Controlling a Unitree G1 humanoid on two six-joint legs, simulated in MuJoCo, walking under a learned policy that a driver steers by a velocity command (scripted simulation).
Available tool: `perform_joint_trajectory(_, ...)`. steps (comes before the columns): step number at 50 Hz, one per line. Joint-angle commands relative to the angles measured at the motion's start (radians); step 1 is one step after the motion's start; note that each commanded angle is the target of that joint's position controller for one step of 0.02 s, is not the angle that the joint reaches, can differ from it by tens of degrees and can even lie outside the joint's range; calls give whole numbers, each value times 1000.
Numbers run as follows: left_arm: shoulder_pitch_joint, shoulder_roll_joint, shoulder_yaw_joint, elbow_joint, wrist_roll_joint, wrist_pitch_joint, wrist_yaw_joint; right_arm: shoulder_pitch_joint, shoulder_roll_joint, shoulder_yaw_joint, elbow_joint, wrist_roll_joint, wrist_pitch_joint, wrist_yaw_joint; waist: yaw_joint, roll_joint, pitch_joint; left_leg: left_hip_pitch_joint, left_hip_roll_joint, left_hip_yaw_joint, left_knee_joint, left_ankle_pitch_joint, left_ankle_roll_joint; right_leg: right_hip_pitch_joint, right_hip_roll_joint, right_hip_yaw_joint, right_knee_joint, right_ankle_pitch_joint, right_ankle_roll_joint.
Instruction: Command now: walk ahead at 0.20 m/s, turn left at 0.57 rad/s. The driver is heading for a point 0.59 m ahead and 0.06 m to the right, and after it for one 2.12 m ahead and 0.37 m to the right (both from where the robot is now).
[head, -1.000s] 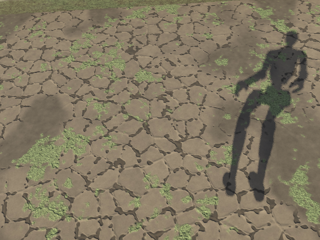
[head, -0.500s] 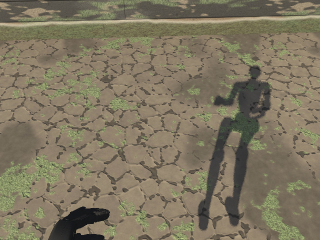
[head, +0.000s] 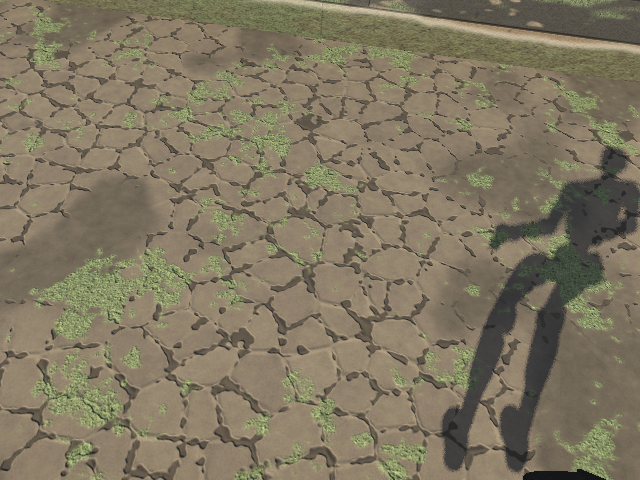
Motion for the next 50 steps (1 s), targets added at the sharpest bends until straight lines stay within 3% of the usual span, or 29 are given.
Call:
perform_joint_trajectory(1,-115,92,25,-119,-15,-6,-2,99,-207,-68,-41,-10,-12,-8,-53,199,-150,290,297,-477,-208,1260,243,-323,107,137,256,-169,61)
perform_joint_trajectory(2,-90,108,29,-102,-20,-18,11,36,-198,-71,-54,-4,-14,-14,-8,153,-156,264,288,-455,-195,1202,232,-321,96,168,277,-64,64)
perform_joint_trajectory(3,-89,117,32,-92,-9,-24,24,-7,-178,-67,-66,-4,-14,-19,14,124,-166,239,271,-435,-201,1138,210,-305,93,178,267,2,61)
perform_joint_trajectory(4,-107,124,33,-93,-6,-31,31,26,-179,-73,-67,-1,-7,-35,-3,124,-215,247,239,-479,-296,862,189,-265,104,170,221,45,56)
perform_joint_trajectory(7,-137,81,12,-85,-5,-2,32,-29,-137,-59,-65,-6,-10,-38,14,113,-162,167,198,-410,-359,582,146,-156,93,157,22,78,41)
perform_joint_trajectory(8,-124,65,5,-77,-12,3,28,-31,-121,-51,-58,-14,-10,-34,16,115,-164,137,188,-380,-381,500,128,-77,92,145,-64,81,32)
perform_joint_trajectory(9,-97,15,-15,-64,-18,10,19,-32,-95,-37,-48,-28,-14,-33,20,144,-158,15,160,-333,-420,377,104,92,103,109,-104,85,13)
perform_joint_trajectory(12,11,-80,-55,-10,-12,-4,9,30,-38,-8,12,-16,0,-30,45,114,-90,-163,148,-335,-549,-7,34,427,77,92,-433,240,-39)
perform_joint_trajectory(13,43,-61,-57,-7,-2,-19,14,75,-34,-10,37,-12,-1,-27,42,42,-82,-233,125,-300,-468,-121,-6,537,-21,220,-487,259,-61)
perform_joint_trajectory(14,35,5,-45,-13,-12,-37,9,46,-76,-24,28,7,6,-18,44,-56,-70,-149,91,-177,-436,-57,-40,363,-129,392,-552,162,-104)
perform_joint_trajectory(15,6,32,-42,-19,-33,-52,-1,-4,-116,-37,17,-3,9,-16,27,-37,-24,-26,99,-118,-422,32,-60,193,-148,457,-629,123,-128)
perform_joint_trajectory(16,-25,54,-36,-24,-44,-63,-7,-40,-109,-37,10,-4,6,-15,10,-49,6,52,99,-85,-433,103,-68,111,-114,456,-646,100,-126)
perform_joint_trajectory(18,-16,85,-19,-29,-44,-68,-10,-43,-97,-32,12,-17,2,-16,2,-69,18,82,88,-37,-401,138,-69,82,-70,451,-644,97,-129)
perform_joint_trajectory(19,76,179,5,-22,-17,-67,20,30,-76,-12,15,-22,-18,-44,40,-161,40,63,97,-41,-325,114,-54,109,-119,508,-728,32,-193)
perform_joint_trajectory(21,92,120,-6,-39,-17,-48,47,-7,-82,-9,-7,-30,-43,-51,46,-99,38,-55,114,-14,-281,110,-63,201,-153,577,-694,154,-260)
perform_joint_trajectory(25,170,163,22,-56,-27,-5,69,-67,-115,-20,-42,-21,-63,-35,74,-3,-52,-236,109,-24,-37,-1,-101,347,-182,625,-609,454,-324)
perform_joint_trajectory(29,177,178,40,-66,-30,36,59,-87,-67,-1,-62,-13,-57,-38,79,-29,-54,-174,100,1,-118,23,-105,275,-115,575,-597,456,-291)
perform_joint_trajectory(31,144,194,43,-82,-20,49,36,-75,-69,0,-69,-25,-68,-25,83,-38,-71,-93,78,28,-168,112,-91,217,-87,570,-580,434,-266)
perform_joint_trajectory(33,121,204,43,-86,-26,59,28,-39,-67,1,-74,-29,-79,-20,72,-79,-93,16,70,46,-261,177,-78,167,-74,577,-562,429,-247)
perform_joint_trajectory(35,91,183,29,-95,-35,67,24,38,-73,-2,-57,-48,-87,-13,44,-73,-137,241,96,60,-373,292,-46,62,-58,589,-530,315,-198)
perform_joint_trajectory(36,85,158,15,-96,-41,58,27,83,-89,-7,-55,-56,-83,-11,22,-50,-158,373,159,27,-397,295,-17,-32,-31,568,-473,153,-159)
perform_joint_trajectory(37,63,120,3,-109,-45,40,26,119,-144,-20,-57,-68,-73,-7,17,78,-135,464,301,-115,-428,389,52,-192,63,468,-275,14,-98)
perform_joint_trajectory(38,102,115,4,-119,-50,23,23,118,-224,-40,-58,-75,-54,-9,42,292,-97,344,462,-297,-549,326,173,-250,140,309,-66,-85,-43)
perform_joint_trajectory(39,117,211,37,-85,-45,5,27,87,-212,-47,-74,-62,-53,-16,38,232,-40,234,487,-333,-577,302,226,-253,103,288,164,-28,10)
perform_joint_trajectory(41,187,261,72,-27,-65,2,44,-2,-150,-26,-88,-42,-58,-30,103,142,-9,121,438,-205,-565,437,213,-254,110,289,475,10,56)
perform_joint_trajectory(44,216,201,60,-24,-60,25,68,-14,-138,-15,-68,-26,-59,-38,129,83,-35,87,371,-52,-538,527,173,-234,95,264,584,106,56)
perform_joint_trajectory(46,227,180,47,-39,-61,36,76,35,-143,-18,-51,-22,-51,-42,119,95,-73,152,358,-18,-542,405,172,-218,78,249,495,162,59)
perform_joint_trajectory(47,90,174,62,-39,-29,41,36,78,-117,-20,-32,-11,-71,-36,81,81,-116,206,343,39,-470,562,116,-245,107,232,377,164,53)
perform_joint_trajectory(50,75,120,36,-42,-22,53,13,100,-126,-27,-7,-33,-74,-21,58,184,-132,252,336,76,-421,535,93,-185,101,192,128,100,37)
